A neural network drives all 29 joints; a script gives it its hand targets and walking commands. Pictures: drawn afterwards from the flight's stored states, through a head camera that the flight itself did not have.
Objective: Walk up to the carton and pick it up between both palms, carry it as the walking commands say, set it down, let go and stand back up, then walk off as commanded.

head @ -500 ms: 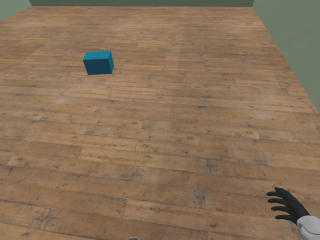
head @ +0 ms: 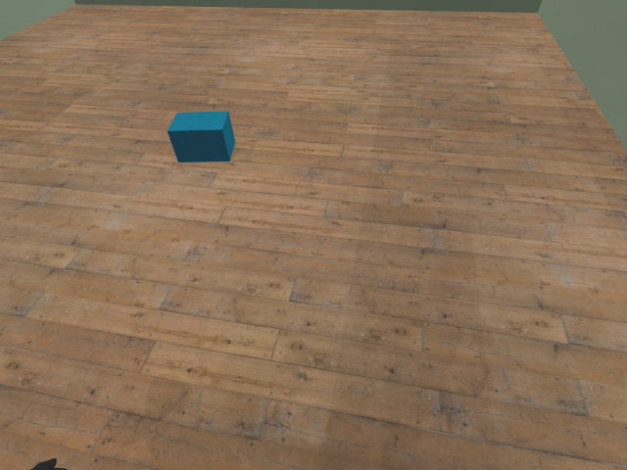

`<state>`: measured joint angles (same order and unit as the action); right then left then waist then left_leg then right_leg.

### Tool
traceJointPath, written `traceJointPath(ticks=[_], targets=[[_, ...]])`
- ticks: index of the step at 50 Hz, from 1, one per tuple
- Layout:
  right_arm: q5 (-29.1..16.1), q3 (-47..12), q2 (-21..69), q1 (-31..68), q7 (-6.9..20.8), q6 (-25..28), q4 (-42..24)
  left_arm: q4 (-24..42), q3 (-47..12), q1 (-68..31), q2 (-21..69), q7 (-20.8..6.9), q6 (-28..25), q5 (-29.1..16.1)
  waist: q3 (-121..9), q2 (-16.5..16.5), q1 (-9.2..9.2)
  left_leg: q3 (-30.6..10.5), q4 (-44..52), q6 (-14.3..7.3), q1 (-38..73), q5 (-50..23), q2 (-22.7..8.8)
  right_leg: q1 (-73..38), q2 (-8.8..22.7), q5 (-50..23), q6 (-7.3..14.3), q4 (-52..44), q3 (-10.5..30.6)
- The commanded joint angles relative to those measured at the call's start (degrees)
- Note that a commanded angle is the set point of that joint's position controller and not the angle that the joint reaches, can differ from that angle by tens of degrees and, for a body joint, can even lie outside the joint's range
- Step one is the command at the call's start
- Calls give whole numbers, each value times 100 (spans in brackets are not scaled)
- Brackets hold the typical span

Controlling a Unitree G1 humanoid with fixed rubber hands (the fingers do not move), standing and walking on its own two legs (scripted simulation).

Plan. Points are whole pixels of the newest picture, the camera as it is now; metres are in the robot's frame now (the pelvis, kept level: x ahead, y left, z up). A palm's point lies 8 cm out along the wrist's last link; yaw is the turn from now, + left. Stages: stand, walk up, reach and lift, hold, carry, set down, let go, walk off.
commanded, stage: walk up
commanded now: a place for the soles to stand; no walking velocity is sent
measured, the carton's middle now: (203, 136) +1.99 +0.55 -0.65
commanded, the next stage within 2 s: none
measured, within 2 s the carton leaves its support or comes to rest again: neither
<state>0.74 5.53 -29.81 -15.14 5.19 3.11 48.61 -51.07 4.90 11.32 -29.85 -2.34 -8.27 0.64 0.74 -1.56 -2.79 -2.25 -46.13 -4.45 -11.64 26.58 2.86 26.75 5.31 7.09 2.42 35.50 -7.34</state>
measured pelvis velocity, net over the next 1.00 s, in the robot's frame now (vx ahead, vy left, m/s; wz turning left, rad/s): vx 0.58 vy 0.13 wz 0.14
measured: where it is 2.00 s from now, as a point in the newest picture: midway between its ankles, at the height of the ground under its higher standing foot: (219, 278)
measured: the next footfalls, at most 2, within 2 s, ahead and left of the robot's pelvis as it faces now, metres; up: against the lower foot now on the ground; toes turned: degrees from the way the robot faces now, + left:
left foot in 0.42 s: +0.42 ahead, +0.20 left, +0.00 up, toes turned +11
right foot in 0.84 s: +0.68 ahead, +0.02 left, +0.00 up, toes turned -1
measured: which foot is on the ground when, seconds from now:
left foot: up 0.00-0.40, down 0.42-0.84, up 0.86-1.00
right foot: down 0.00-0.44, up 0.46-0.82, down 0.84-1.00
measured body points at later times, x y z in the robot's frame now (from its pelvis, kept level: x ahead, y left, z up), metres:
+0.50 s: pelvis +0.29 +0.09 +0.01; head +0.32 +0.09 +0.46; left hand +0.26 +0.45 -0.09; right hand +0.57 -0.19 -0.04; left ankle +0.38 +0.19 -0.72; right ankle +0.17 -0.10 -0.64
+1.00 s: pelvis +0.58 +0.13 +0.01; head +0.59 +0.11 +0.46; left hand +0.64 +0.51 -0.04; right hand +0.73 -0.18 -0.09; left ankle +0.57 +0.27 -0.66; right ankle +0.64 +0.02 -0.72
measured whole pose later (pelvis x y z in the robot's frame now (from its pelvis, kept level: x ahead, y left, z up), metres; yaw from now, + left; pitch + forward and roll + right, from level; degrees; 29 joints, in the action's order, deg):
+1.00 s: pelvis +0.58 +0.13 +0.01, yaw +8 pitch -2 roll -2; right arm 1.3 3.9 -27.3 -13.0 4.7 2.6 45.4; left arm -46.0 5.2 13.9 -28.4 -1.0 -7.2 -0.1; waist 2.9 -5.2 -0.7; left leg -1.1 -60.0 -0.1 -28.2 20.2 -4.0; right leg 16.8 2.6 11.9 1.9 30.3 -9.1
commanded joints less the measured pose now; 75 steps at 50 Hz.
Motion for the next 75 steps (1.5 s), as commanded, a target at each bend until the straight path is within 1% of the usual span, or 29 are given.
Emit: traceJointPath(ticks=[1,3,7,12,17,19,21,22,23,24,28,33,38,41,42,43,44,46,49,57,60,61,62,63,64,65,68,72,75], targets=[[-49,75,-979,736,-115,130,-569,110,498,1191,-1927,160,-33,-82,-614,854,862,-859,-2736,65,-3767,-320,-290,-3410,2382,4423,968,-2606,4226],[25,157,-1101,722,-10,113,-399,284,398,558,-1466,145,-55,-73,-46,418,505,-642,-2188,344,-3521,-926,-879,-2412,1933,3094,993,-2603,2690],[124,123,-801,928,236,-47,-314,318,319,617,-1347,123,-158,-29,139,733,399,-111,-795,624,-2758,-1631,-1080,-1681,1374,1565,880,-2795,903],[-11,14,-481,1899,427,-112,-528,307,272,610,-1380,90,-107,-90,286,687,492,349,784,545,-2140,-2591,-896,-1755,939,878,695,-2920,-6],[-54,37,-372,2517,468,-178,-679,106,225,879,-1541,172,-22,-92,426,666,551,544,1465,240,-1643,-2373,-799,-2340,1306,-398,758,-2761,-121],[30,122,-416,2152,429,-193,-623,95,201,849,-1592,236,65,-122,215,701,388,752,1668,108,-1056,-1788,-563,-2571,1348,-1448,690,-1928,-319],[230,393,-794,601,249,-157,-260,152,22,1241,-1214,261,177,-194,-939,-218,-190,732,1925,-145,1546,-1015,-227,-1538,807,-1585,357,1013,-712],[236,610,-1488,-129,91,-128,-232,425,-192,1385,-780,241,146,-245,-1678,-1578,-586,-1595,2080,-662,3269,105,-1776,579,230,270,-5,3087,-634],[-20,650,-1797,-67,-18,-75,-323,559,-145,1031,-987,233,110,-190,-1546,-1288,-535,-3284,3142,-1119,2804,323,-2391,1526,-301,2096,-31,3930,362],[-142,590,-1559,439,-65,-35,-422,462,-94,887,-1198,248,111,-185,-1125,-331,-248,-2598,3055,-1093,2319,-66,-2336,1551,113,1606,90,3953,935],[-147,311,-801,899,-93,138,-596,101,89,1346,-1054,79,188,-110,-162,-482,338,-532,3095,-726,139,-2010,-1476,246,558,889,-170,2227,920],[5,327,-929,558,-43,219,-646,361,109,384,-863,-61,267,-59,143,-545,65,-381,3595,-885,109,-1095,-1486,398,515,273,-258,727,530],[-5,233,-892,393,-90,110,-630,384,151,-70,-670,-114,243,-74,231,-440,87,47,3149,-685,21,-1926,-1363,-341,-3,-306,-58,-102,165],[-43,124,-735,429,-174,83,-724,53,302,1128,-807,9,193,-70,-362,198,808,539,980,-415,-558,-3619,-1063,-2562,-324,-103,255,-741,54],[-31,-10,-413,309,-191,108,-876,-38,455,2048,-1221,110,148,-25,-1005,1046,1234,780,-935,-149,-1494,-2894,-596,-3860,623,838,503,-981,1441],[-72,-102,-306,-165,-212,132,-985,187,535,2013,-1807,193,125,-66,-1410,1742,1023,409,-2302,133,-3108,412,17,-4682,2376,1731,1257,-1663,4262],[-82,1,-850,188,-258,91,-858,339,569,1572,-1919,209,146,-138,-1056,866,946,-439,-2841,142,-3212,129,-372,-3913,2292,2303,1494,-1872,4258],[-42,99,-985,333,-196,94,-803,555,446,927,-1396,212,135,-146,-271,282,615,-433,-2443,297,-3211,-558,-909,-2754,1834,1859,1320,-2024,2870],[112,132,-754,70,-12,-14,-573,688,387,603,-1248,161,54,-63,119,623,321,-87,-1095,537,-2329,-705,-1027,-1397,1285,1253,1098,-2239,1435],[52,180,-539,1117,300,-88,-688,730,341,474,-1536,116,24,-18,302,913,434,501,833,532,-1223,-1881,-947,-743,1124,2090,897,-2320,765],[70,276,-613,869,270,-52,-584,636,239,447,-1514,151,89,-18,262,759,209,673,1198,357,-397,-1354,-686,-644,1171,1539,796,-1568,605],[89,349,-734,404,200,-16,-454,597,149,573,-1334,156,106,-29,-46,323,-40,665,1499,241,444,-1077,-509,-515,936,563,665,-473,296],[174,487,-1052,-556,67,41,-211,584,19,845,-960,169,146,-61,-599,-951,-436,-87,2184,72,1474,-22,-844,-42,389,274,387,1778,-165],[74,629,-1861,-830,-56,86,-296,810,-115,806,-562,177,131,-119,-619,-2413,-606,-2972,3456,-429,2058,1169,-2336,1821,-656,2451,4,3287,187],[-53,607,-1727,-397,-139,108,-429,615,-40,814,-1032,257,186,-127,-561,-794,-381,-3031,3453,-817,1516,1207,-2527,1749,-319,1911,58,3739,1262],[-69,477,-1382,37,-164,86,-545,464,5,940,-1168,247,187,-172,-275,-372,-43,-2360,3225,-800,1061,750,-2342,1581,-71,1427,66,3716,1289],[-104,270,-810,375,-167,131,-676,188,89,1331,-1054,165,194,-122,102,-597,245,-652,3005,-621,106,-1208,-1680,626,311,1061,-85,2273,1124],[52,293,-941,-62,-159,169,-692,434,80,608,-789,83,248,-84,97,-741,-36,-416,3122,-951,333,-1734,-1815,500,280,986,-215,1039,634],[52,270,-914,-27,-147,110,-803,461,98,369,-673,48,236,-68,138,-651,-28,-112,2953,-803,321,-2301,-1656,192,83,475,-129,408,292]])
